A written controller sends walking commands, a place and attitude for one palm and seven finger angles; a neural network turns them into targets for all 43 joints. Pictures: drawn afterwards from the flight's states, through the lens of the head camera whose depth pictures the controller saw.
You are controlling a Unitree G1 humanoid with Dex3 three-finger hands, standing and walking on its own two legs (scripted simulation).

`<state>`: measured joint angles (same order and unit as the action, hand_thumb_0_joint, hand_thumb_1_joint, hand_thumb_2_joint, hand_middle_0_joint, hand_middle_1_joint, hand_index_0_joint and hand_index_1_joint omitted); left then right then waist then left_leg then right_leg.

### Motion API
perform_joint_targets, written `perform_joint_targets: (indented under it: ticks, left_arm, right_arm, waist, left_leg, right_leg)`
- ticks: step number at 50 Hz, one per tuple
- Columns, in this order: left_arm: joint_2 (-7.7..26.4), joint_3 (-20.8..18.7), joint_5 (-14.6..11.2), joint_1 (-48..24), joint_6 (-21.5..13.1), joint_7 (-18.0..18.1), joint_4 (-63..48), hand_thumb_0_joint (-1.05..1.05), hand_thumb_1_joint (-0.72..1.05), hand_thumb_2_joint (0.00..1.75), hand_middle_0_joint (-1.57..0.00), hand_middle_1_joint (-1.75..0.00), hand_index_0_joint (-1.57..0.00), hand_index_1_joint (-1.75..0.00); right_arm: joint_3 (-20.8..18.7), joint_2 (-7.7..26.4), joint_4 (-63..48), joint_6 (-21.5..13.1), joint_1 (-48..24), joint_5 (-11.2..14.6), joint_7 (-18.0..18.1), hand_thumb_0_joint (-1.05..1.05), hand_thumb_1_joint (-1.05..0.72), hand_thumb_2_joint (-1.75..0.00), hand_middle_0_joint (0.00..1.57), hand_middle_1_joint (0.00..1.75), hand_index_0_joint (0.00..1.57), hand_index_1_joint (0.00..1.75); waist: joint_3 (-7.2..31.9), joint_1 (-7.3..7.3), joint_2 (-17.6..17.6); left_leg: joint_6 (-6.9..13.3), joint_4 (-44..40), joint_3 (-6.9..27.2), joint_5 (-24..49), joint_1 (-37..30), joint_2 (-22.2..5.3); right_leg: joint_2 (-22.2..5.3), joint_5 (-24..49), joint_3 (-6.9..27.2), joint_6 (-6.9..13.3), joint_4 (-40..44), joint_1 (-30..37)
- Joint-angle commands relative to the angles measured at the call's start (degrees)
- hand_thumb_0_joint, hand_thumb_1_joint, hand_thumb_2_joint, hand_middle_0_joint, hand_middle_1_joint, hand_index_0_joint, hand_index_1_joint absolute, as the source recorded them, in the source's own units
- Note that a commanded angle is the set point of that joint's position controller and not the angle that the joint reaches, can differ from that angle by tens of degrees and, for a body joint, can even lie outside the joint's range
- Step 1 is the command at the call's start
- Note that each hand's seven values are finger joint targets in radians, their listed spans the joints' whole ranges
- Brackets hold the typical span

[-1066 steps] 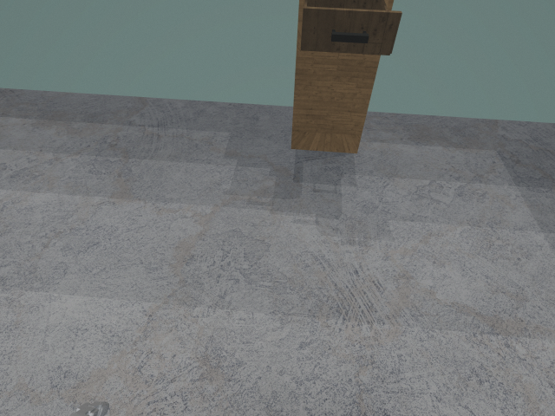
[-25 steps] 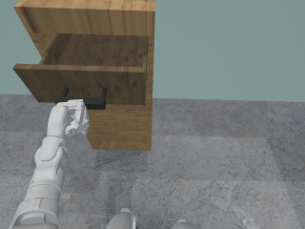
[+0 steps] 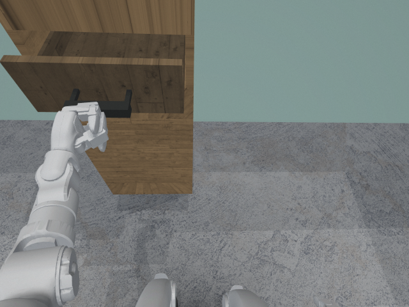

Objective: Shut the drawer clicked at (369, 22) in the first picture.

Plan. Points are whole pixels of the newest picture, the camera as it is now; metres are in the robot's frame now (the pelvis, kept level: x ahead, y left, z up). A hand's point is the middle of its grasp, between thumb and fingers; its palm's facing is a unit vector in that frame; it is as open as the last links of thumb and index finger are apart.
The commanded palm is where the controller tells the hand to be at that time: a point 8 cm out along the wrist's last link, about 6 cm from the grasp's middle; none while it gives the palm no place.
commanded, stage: push the drawer shut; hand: left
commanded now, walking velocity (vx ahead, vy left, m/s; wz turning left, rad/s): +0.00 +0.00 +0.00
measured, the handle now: (100, 101) +0.51 +0.22 +0.07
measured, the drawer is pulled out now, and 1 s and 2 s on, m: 0.10 0.00 0.00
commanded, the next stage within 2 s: pull the fist back off the drawer in 1.08 s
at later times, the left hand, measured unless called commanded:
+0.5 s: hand (107, 107) +0.50 +0.20 +0.07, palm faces +0.02 -1.00 -0.03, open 2.8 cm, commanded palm +0.50 +0.25 +0.07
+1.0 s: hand (110, 94) +0.53 +0.20 +0.07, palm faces +0.05 -1.00 -0.04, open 3.0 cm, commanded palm +0.55 +0.23 +0.07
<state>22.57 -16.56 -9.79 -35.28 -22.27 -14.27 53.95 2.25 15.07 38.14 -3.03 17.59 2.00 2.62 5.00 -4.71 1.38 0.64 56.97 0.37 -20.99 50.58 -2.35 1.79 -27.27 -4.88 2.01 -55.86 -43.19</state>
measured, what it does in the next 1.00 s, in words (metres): stands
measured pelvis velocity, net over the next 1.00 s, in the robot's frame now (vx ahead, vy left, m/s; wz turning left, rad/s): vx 0.00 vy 0.02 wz -0.02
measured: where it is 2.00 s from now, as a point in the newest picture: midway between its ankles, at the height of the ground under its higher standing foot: outside the picture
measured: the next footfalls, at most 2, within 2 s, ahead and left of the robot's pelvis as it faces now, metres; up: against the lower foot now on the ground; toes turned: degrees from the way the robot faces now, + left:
none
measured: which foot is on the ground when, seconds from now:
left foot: down 0.00-1.00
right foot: down 0.00-1.00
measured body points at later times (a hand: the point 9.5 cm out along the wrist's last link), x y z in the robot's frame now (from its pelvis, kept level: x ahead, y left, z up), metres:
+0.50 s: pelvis +0.00 +0.01 -0.01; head +0.11 +0.03 +0.42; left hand +0.49 +0.26 +0.07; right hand +0.02 -0.26 -0.12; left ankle +0.06 +0.11 -0.67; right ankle +0.00 -0.10 -0.67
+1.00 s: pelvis +0.00 +0.02 -0.02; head +0.13 +0.04 +0.41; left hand +0.52 +0.26 +0.08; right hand -0.02 -0.25 -0.12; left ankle +0.06 +0.11 -0.67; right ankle +0.00 -0.10 -0.67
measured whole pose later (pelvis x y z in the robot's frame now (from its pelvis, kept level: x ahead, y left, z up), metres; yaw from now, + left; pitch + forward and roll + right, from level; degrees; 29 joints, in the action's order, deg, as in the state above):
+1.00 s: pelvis +0.00 +0.02 -0.02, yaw -1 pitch +22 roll -5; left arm 32.1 -21.1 -2.0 -58.8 -20.9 -9.3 72.3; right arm 3.2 15.3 39.0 0.8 23.0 -1.6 0.3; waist 6.0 -11.1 2.1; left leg 1.8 62.6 1.1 -21.9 63.1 -2.8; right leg 2.3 -27.3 -5.4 1.0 -59.6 -54.6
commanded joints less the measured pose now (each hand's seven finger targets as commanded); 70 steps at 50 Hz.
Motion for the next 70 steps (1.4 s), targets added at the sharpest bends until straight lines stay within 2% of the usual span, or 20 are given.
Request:
perform_joint_targets:
  ticks: [1,5,9,13,14,18,20,24,26,30,31,33,35,38,43,46,59,60,67,70]
  left_arm:
    - [14.3,-3.5,-0.7,-33.0,-3.5,1.0,-11.0,0.00,0.90,0.90,-1.40,-1.60,-1.40,-1.60]
    - [12.6,-2.3,-0.3,-35.0,-3.6,1.4,-9.4,0.00,0.90,0.90,-1.40,-1.60,-1.40,-1.60]
    - [16.1,-4.3,0.5,-37.7,-3.1,1.8,-5.0,0.00,0.90,0.90,-1.40,-1.60,-1.40,-1.60]
    - [17.6,-5.0,1.3,-40.6,-3.2,1.7,-4.5,0.00,0.90,0.90,-1.40,-1.60,-1.40,-1.60]
    - [19.5,-6.5,1.5,-40.8,-3.3,1.9,-4.1,0.00,0.90,0.90,-1.40,-1.60,-1.40,-1.60]
    - [17.9,-4.9,2.0,-43.0,-2.9,1.8,-2.5,0.00,0.90,0.90,-1.40,-1.60,-1.40,-1.60]
    - [20.2,-6.5,2.5,-43.2,-2.7,2.2,-0.7,0.00,0.90,0.90,-1.40,-1.60,-1.40,-1.60]
    - [20.3,-5.6,3.4,-48.0,-2.5,2.5,-0.2,0.00,0.90,0.90,-1.40,-1.60,-1.40,-1.60]
    - [21.8,-6.8,3.6,-47.9,-2.4,2.9,0.1,0.00,0.90,0.90,-1.40,-1.60,-1.40,-1.60]
    - [21.1,-6.2,4.5,-49.7,-2.8,3.4,-0.9,0.00,0.90,0.90,-1.40,-1.60,-1.40,-1.60]
    - [19.9,-5.5,4.5,-50.1,-2.6,3.6,-0.3,0.00,0.90,0.90,-1.40,-1.60,-1.40,-1.60]
    - [21.9,-6.7,5.0,-51.0,-2.4,4.2,0.6,0.00,0.90,0.90,-1.40,-1.60,-1.40,-1.60]
    - [19.7,-4.6,5.5,-53.2,-2.4,4.6,0.7,0.00,0.90,0.90,-1.40,-1.60,-1.40,-1.60]
    - [21.7,-5.8,6.3,-54.2,-2.5,5.4,1.3,0.00,0.90,0.90,-1.40,-1.60,-1.40,-1.60]
    - [23.5,-6.2,7.2,-57.4,-2.3,6.1,3.1,0.00,0.90,0.90,-1.40,-1.60,-1.40,-1.60]
    - [22.1,-4.8,7.5,-59.8,-2.4,6.4,3.2,0.00,0.90,0.90,-1.40,-1.60,-1.40,-1.60]
    - [21.1,-1.1,6.3,-65.0,-0.8,6.7,3.5,0.00,0.90,0.90,-1.40,-1.60,-1.40,-1.60]
    - [23.1,-2.9,6.5,-64.2,-0.7,6.7,4.4,0.00,0.90,0.90,-1.40,-1.60,-1.40,-1.60]
    - [22.9,-3.1,6.0,-62.7,-0.2,5.9,4.7,0.00,0.90,0.90,-1.40,-1.60,-1.40,-1.60]
    - [24.4,-4.9,6.2,-61.4,-0.6,5.7,4.1,0.00,0.90,0.90,-1.40,-1.60,-1.40,-1.60]
  right_arm:
    - [-3.4,9.4,-4.5,-1.7,5.0,-0.4,0.3,0.00,-0.90,-0.90,0.20,0.30,0.20,0.30]
    - [-3.5,9.3,-4.4,-1.2,5.9,-0.6,-0.1,0.00,-0.90,-0.90,0.20,0.30,0.20,0.30]
    - [-3.4,9.9,-3.7,-0.4,7.0,-0.9,-0.1,0.00,-0.90,-0.90,0.20,0.30,0.20,0.30]
    - [-3.4,10.0,-3.8,-0.1,8.0,-1.1,-0.4,0.00,-0.90,-0.90,0.20,0.30,0.20,0.30]
    - [-3.5,10.3,-3.6,0.1,8.6,-1.3,-0.4,0.00,-0.90,-0.90,0.20,0.30,0.20,0.30]
    - [-3.3,10.1,-3.5,0.6,9.3,-1.5,-0.8,0.00,-0.90,-0.90,0.20,0.30,0.20,0.30]
    - [-3.3,10.6,-3.4,0.9,10.1,-1.6,-0.8,0.00,-0.90,-0.90,0.20,0.30,0.20,0.30]
    - [-3.3,10.9,-3.1,1.2,11.0,-2.0,-0.8,0.00,-0.90,-0.90,0.20,0.30,0.20,0.30]
    - [-3.3,11.1,-3.2,1.4,11.6,-2.3,-0.9,0.00,-0.90,-0.90,0.20,0.30,0.20,0.30]
    - [-3.4,11.0,-3.0,1.9,12.6,-2.7,-1.3,0.00,-0.90,-0.90,0.20,0.30,0.20,0.30]
    - [-3.5,11.0,-2.8,2.1,12.7,-2.8,-1.5,0.00,-0.90,-0.90,0.20,0.30,0.20,0.30]
    - [-3.4,11.4,-2.5,2.4,13.4,-3.0,-1.5,0.00,-0.90,-0.90,0.20,0.30,0.20,0.30]
    - [-3.4,11.2,-2.3,2.5,13.5,-3.1,-1.6,0.00,-0.90,-0.90,0.20,0.30,0.20,0.30]
    - [-3.4,11.5,-2.1,2.7,14.0,-3.4,-1.7,0.00,-0.90,-0.90,0.20,0.30,0.20,0.30]
    - [-3.1,11.8,-1.7,3.0,14.9,-3.7,-1.7,0.00,-0.90,-0.90,0.20,0.30,0.20,0.30]
    - [-3.1,11.8,-1.4,2.9,15.2,-3.8,-1.7,0.00,-0.90,-0.90,0.20,0.30,0.20,0.30]
    - [-2.0,12.6,0.1,0.2,14.8,-3.3,-0.6,0.00,-0.90,-0.90,0.20,0.30,0.20,0.30]
    - [-2.0,12.7,0.0,0.1,15.0,-3.4,-0.5,0.00,-0.90,-0.90,0.20,0.30,0.20,0.30]
    - [-2.0,12.5,-1.0,-0.3,14.8,-3.3,-0.8,0.00,-0.90,-0.90,0.20,0.30,0.20,0.30]
    - [-2.2,12.4,-1.4,0.1,15.2,-3.4,-1.2,0.00,-0.90,-0.90,0.20,0.30,0.20,0.30]
  waist:
    - [22.2,-3.24,4.3]
    - [22.8,-4.14,4.8]
    - [20.5,-5.21,1.8]
    - [23.2,-5.00,6.3]
    - [23.9,-5.11,4.8]
    - [23.3,-5.93,6.5]
    - [23.5,-6.18,4.7]
    - [23.3,-7.51,7.2]
    - [25.1,-7.19,7.3]
    - [27.9,-7.13,11.0]
    - [27.1,-7.61,9.9]
    - [26.5,-7.98,8.6]
    - [26.3,-9.02,9.7]
    - [26.6,-8.75,10.5]
    - [26.2,-10.09,9.9]
    - [26.5,-10.85,10.9]
    - [25.6,-12.97,12.4]
    - [25.7,-12.40,11.8]
    - [25.4,-11.91,10.9]
    - [27.6,-10.97,11.3]
  left_leg:
    - [1.4,-5.7,2.8,3.8,-19.2,1.0]
    - [1.4,-5.3,3.0,4.8,-20.3,0.8]
    - [1.9,-4.3,2.6,2.4,-15.5,0.7]
    - [1.6,-3.9,2.8,3.2,-17.1,0.6]
    - [1.7,-3.6,3.2,4.3,-17.3,0.5]
    - [1.5,-3.4,3.3,4.5,-17.4,0.3]
    - [1.7,-3.2,3.4,4.5,-16.3,0.2]
    - [1.7,-2.9,4.2,3.6,-17.3,0.0]
    - [1.6,-2.8,4.2,4.5,-17.9,0.0]
    - [1.1,-2.6,5.2,8.3,-22.6,-0.4]
    - [1.1,-2.8,5.4,7.3,-22.3,-0.5]
    - [1.2,-2.7,5.5,7.0,-21.1,-0.6]
    - [1.2,-2.6,5.7,7.0,-21.9,-0.6]
    - [1.1,-2.6,6.0,6.2,-21.5,-0.5]
    - [1.3,-1.9,5.9,5.7,-19.6,-0.6]
    - [1.2,-2.0,6.8,4.1,-20.8,-0.8]
    - [1.6,-2.7,7.2,-3.4,-18.3,-1.1]
    - [1.5,-2.6,7.1,-3.7,-17.4,-1.1]
    - [1.7,-2.0,6.0,-4.2,-15.2,-0.6]
    - [1.6,-1.4,5.8,-1.3,-16.2,-0.5]
  right_leg:
    - [0.4,8.2,4.8,-0.9,9.5,-0.2]
    - [0.8,8.4,4.3,-1.0,9.1,-2.2]
    - [0.9,6.7,5.0,-1.2,9.3,-2.6]
    - [1.0,6.6,4.7,-1.0,8.4,-3.9]
    - [1.2,7.4,4.6,-0.9,8.0,-3.8]
    - [1.4,7.2,4.3,-1.0,8.0,-5.7]
    - [1.4,7.0,4.2,-1.1,7.8,-5.9]
    - [1.5,5.9,3.7,-0.9,7.1,-9.1]
    - [1.5,6.3,3.7,-1.0,7.1,-8.7]
    - [1.7,8.0,2.8,-0.5,6.3,-10.9]
    - [1.7,7.4,2.7,-0.7,6.6,-11.4]
    - [1.8,7.2,2.7,-0.7,6.6,-11.2]
    - [1.8,7.1,2.5,-0.8,6.5,-13.0]
    - [1.8,6.5,2.6,-0.6,6.4,-13.1]
    - [1.7,6.1,2.6,-0.8,6.3,-13.7]
    - [1.7,5.0,2.3,-0.7,6.0,-15.9]
    - [1.3,1.3,2.8,-1.0,6.6,-17.8]
    - [1.3,1.0,2.7,-1.0,6.4,-17.1]
    - [1.5,0.4,3.2,-1.0,7.0,-15.2]
    - [1.7,1.9,3.0,-0.7,6.4,-14.1]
